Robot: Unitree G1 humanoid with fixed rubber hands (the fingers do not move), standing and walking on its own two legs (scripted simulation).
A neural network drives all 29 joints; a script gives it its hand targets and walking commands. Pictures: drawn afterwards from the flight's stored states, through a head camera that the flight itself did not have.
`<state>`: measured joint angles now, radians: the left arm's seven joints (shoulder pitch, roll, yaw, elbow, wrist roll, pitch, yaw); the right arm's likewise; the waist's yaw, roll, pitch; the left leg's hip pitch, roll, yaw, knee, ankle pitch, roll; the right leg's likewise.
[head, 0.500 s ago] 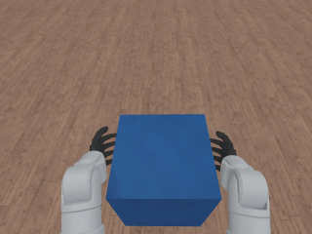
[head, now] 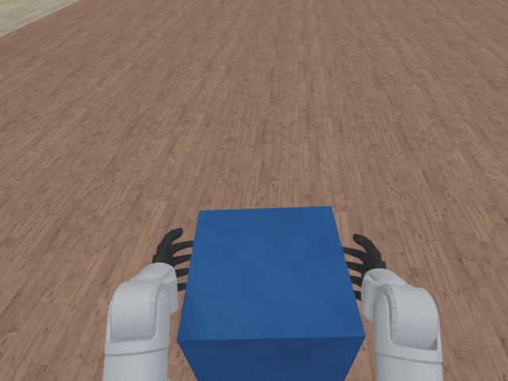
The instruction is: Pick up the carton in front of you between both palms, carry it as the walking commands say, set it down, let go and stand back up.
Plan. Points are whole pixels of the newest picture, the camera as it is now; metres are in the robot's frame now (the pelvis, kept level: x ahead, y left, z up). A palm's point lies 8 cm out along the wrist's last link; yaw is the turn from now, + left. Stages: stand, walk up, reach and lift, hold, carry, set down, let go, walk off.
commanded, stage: carry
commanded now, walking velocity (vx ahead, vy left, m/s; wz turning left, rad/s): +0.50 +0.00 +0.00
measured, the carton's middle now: (268, 306) +0.26 +0.00 -0.01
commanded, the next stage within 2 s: none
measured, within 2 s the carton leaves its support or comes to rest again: neither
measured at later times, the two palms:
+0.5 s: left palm (196, 146) +0.59 +0.17 +0.07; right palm (332, 155) +0.56 -0.13 +0.08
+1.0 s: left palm (222, 91) +0.82 +0.14 +0.09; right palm (331, 94) +0.82 -0.16 +0.09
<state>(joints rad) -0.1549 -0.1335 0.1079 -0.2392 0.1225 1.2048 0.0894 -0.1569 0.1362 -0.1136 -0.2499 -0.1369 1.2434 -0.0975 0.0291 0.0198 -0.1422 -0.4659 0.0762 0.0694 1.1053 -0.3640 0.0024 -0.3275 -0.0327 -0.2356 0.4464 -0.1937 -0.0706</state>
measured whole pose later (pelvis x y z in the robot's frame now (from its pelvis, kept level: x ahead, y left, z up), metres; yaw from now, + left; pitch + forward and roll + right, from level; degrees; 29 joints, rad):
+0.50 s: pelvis +0.31 +0.04 +0.01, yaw -3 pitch +5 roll -1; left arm -0.15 -0.13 0.10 -0.30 0.13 1.21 0.09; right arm -0.13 0.13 -0.08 -0.29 -0.12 1.21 -0.10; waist -0.03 -0.01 -0.09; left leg -0.26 0.05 0.23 0.36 -0.18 0.05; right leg -0.53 -0.09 -0.08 0.98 -0.31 0.00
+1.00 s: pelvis +0.55 -0.01 +0.00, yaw -1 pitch +3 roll +0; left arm -0.17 -0.14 0.11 -0.34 0.12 1.20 0.08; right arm -0.17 0.14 -0.09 -0.35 -0.13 1.23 -0.10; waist 0.01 0.02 -0.07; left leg -0.22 0.06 0.13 0.47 -0.28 -0.01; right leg -0.29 -0.03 -0.23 0.45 -0.21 -0.05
